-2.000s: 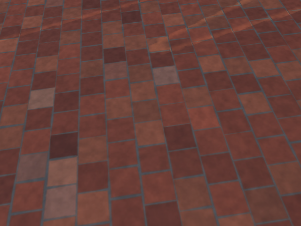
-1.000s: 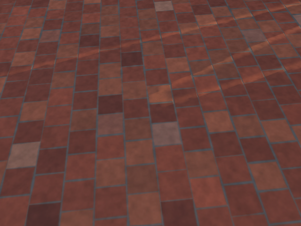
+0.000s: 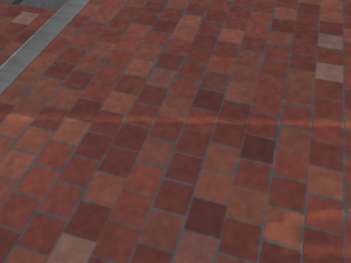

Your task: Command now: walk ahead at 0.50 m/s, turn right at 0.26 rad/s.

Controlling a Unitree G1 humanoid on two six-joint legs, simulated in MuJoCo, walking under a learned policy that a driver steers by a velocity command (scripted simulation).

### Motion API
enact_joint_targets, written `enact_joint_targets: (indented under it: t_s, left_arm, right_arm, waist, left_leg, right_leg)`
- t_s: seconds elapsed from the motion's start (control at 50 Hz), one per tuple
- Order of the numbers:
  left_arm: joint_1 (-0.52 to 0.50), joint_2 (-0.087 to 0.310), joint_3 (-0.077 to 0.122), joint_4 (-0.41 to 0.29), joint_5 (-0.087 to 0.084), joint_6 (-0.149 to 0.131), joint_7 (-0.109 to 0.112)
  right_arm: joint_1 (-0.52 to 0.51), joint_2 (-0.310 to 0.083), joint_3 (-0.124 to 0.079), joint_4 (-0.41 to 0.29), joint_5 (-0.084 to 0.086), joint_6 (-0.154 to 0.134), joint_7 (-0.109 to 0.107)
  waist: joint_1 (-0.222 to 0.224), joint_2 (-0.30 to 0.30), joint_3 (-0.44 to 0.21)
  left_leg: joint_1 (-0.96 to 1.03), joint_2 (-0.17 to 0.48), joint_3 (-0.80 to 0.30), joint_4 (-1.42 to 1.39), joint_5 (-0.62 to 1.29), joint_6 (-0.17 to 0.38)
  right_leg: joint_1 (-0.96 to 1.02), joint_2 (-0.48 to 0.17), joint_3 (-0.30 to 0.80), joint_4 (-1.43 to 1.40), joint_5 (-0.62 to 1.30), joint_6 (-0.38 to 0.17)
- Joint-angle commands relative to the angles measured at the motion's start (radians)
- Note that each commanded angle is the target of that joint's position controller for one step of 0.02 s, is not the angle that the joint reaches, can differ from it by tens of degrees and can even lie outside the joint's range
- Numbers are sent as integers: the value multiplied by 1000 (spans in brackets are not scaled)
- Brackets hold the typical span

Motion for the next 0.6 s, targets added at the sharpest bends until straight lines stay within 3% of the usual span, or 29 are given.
enact_joint_targets:
  t_s: [0.02, 0.12, 0.22, 0.26, 0.28, 0.3, 0.32, 0.34, 0.36, 0.38, 0.4, 0.42, 0.46, 0.52, 0.6]
  left_arm:
    - [45, 122, 30, -27, -11, -24, 2]
    - [126, 136, 42, -4, -14, -13, 7]
    - [184, 155, 53, -2, 0, -2, 14]
    - [151, 168, 59, -18, 4, 2, 20]
    - [128, 176, 62, -27, 4, 2, 21]
    - [112, 173, 62, -32, -2, -2, 18]
    - [104, 129, 50, -54, -15, -11, 10]
    - [153, 36, 29, -88, -39, -12, 12]
    - [200, 101, 39, -92, -15, 2, 18]
    - [158, 127, 45, -67, 4, 17, 17]
    - [101, 110, 43, -70, 9, 20, 5]
    - [80, 93, 42, -73, 12, 26, -5]
    - [67, 85, 42, -77, 28, 47, -21]
    - [-4, 74, 38, -113, 26, 60, -36]
    - [-136, 62, 28, -162, 27, 63, -51]
  right_arm:
    - [40, -54, -5, -58, -5, 4, 6]
    - [-197, -32, 17, -139, 6, 5, 9]
    - [-309, -42, 21, -186, 24, -8, 3]
    - [-262, -62, 14, -181, 26, -17, -3]
    - [-199, -75, 8, -163, 26, -23, -8]
    - [-99, -100, -3, -134, 20, -34, -19]
    - [32, -168, -23, -121, 1, -46, -36]
    - [105, -248, -41, -126, -18, -36, -50]
    - [89, -244, -51, -113, -1, -17, -47]
    - [31, -141, -29, -129, 6, -12, -41]
    - [-10, -83, -15, -129, 13, -16, -35]
    - [-28, -63, -9, -126, 11, -21, -33]
    - [-7, -59, -9, -103, 20, -37, -32]
    - [34, -75, -19, -78, 32, -56, -26]
    - [77, -82, -27, -48, 30, -53, -24]
  waist:
    - [-24, -109, -34]
    - [38, -109, 4]
    - [75, -114, -20]
    - [42, -124, -33]
    - [10, -122, -51]
    - [-41, -82, -97]
    - [-96, 17, -205]
    - [-94, 188, -300]
    - [-47, 221, -296]
    - [-33, 68, -169]
    - [-28, 16, -82]
    - [-12, 40, -50]
    - [3, 83, -33]
    - [9, 65, -43]
    - [-10, 52, -8]
  left_leg:
    - [-114, 54, -1, -69, 33, -40]
    - [-142, 54, 27, -341, 218, -85]
    - [-84, 12, 21, -480, 236, -81]
    - [25, -3, 8, -549, 180, -63]
    - [125, -19, 11, -595, 155, -50]
    - [281, -13, 2, -663, 165, -26]
    - [480, 155, -156, -708, 45, 23]
    - [704, 409, -493, -778, -87, 92]
    - [650, 470, -717, -823, -176, 164]
    - [542, 417, -596, -832, -213, 153]
    - [438, 355, -441, -856, -110, 133]
    - [379, 310, -326, -881, 5, 108]
    - [334, 260, -188, -898, 193, 93]
    - [356, 269, -92, -917, 354, 110]
    - [381, 261, 25, -940, 412, 116]
  right_leg:
    - [76, -244, 306, -218, 225, -175]
    - [65, -200, 277, -235, 204, -144]
    - [137, -215, 325, -133, 325, -118]
    - [124, -223, 361, -79, 330, -91]
    - [101, -212, 372, -28, 344, -76]
    - [60, -165, 346, 93, 352, -53]
    - [-31, -102, 277, 320, 224, -24]
    - [-285, 23, 130, 576, -268, 10]
    - [-409, -1, 85, 720, -384, 5]
    - [-431, -66, 104, 777, -302, 3]
    - [-418, -91, 95, 757, -230, 12]
    - [-391, -115, 85, 729, -192, 22]
    - [-369, -131, 66, 722, -152, 40]
    - [-422, -140, 60, 720, -82, 55]
    - [-495, -154, 37, 608, 32, 72]
Keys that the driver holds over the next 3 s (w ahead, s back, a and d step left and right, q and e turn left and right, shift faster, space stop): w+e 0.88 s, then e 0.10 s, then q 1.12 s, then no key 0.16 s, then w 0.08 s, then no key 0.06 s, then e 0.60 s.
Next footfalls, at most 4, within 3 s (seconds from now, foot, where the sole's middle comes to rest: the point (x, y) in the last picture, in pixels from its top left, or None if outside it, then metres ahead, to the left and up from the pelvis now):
0.32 left None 0.33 0.11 -0.78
0.84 right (243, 257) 0.50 -0.19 -0.78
1.36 left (227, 208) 0.70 -0.16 -0.78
1.84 right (273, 231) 0.60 -0.32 -0.78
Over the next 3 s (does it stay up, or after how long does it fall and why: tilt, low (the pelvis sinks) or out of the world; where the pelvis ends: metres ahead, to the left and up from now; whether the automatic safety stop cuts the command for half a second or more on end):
stays up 0.61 -0.23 0.00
